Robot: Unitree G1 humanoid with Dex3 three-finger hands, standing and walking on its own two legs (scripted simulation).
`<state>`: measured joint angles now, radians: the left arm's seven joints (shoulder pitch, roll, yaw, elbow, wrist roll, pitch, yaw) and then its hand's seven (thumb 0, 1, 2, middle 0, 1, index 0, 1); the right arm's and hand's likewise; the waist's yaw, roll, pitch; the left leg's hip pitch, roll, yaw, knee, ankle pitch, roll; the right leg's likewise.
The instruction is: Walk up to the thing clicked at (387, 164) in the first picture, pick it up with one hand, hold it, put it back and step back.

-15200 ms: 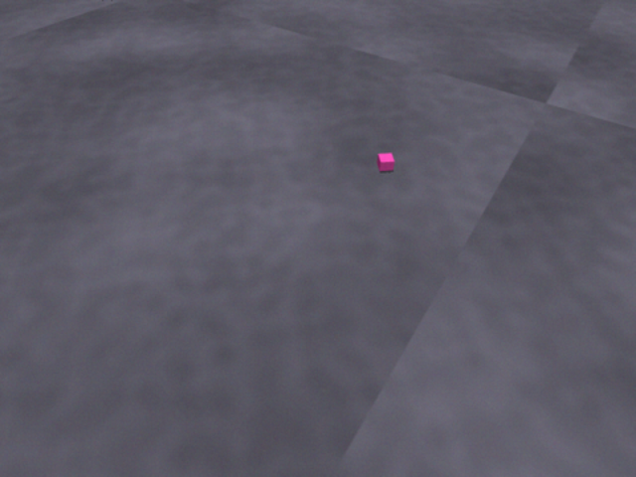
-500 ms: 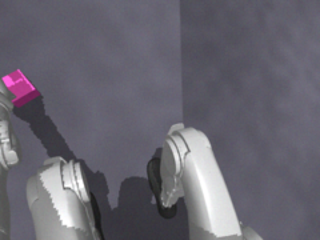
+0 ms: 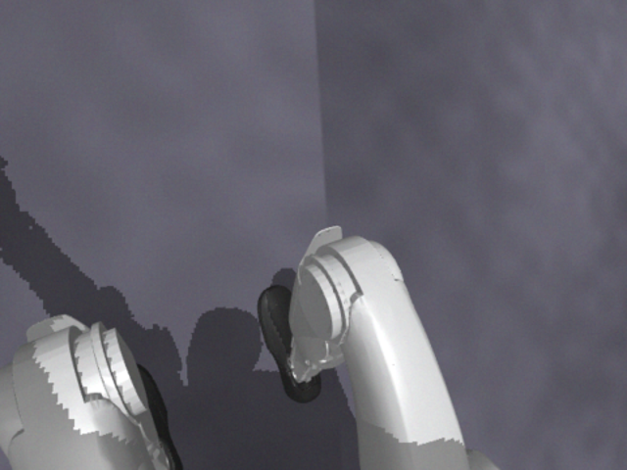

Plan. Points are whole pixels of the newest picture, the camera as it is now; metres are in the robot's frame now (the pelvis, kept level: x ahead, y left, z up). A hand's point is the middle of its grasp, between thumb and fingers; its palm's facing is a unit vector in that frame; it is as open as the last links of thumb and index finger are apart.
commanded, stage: rest palm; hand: left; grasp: from above
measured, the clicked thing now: out of the picture +0.54 +0.28 -0.28
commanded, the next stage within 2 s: close in 1.06 s
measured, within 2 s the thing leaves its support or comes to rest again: neither
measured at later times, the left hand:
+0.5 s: hand out of the picture +0.51 +0.27 -0.25, palm faces -0.39 -0.28 -0.88, open 13.3 cm
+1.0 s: hand out of the picture +0.52 +0.26 -0.26, palm faces -0.37 -0.26 -0.89, open 13.0 cm
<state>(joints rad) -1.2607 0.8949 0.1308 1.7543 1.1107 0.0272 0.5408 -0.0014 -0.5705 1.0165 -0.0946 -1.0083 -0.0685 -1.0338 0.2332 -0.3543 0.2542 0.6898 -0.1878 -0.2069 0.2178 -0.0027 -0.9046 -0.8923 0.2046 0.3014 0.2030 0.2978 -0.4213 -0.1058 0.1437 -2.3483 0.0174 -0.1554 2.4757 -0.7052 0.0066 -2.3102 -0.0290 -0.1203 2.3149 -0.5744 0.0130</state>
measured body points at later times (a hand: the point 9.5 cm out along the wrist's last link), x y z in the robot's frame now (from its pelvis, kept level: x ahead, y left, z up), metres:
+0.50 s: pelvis +0.00 +0.01 +0.00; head +0.31 +0.09 +0.32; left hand +0.53 +0.28 -0.20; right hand -0.01 -0.23 -0.05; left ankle +0.07 +0.12 -0.28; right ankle +0.12 -0.12 -0.28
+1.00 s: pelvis +0.01 +0.01 +0.00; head +0.33 +0.10 +0.30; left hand +0.54 +0.27 -0.21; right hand -0.02 -0.23 -0.03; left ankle +0.07 +0.12 -0.28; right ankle +0.12 -0.12 -0.28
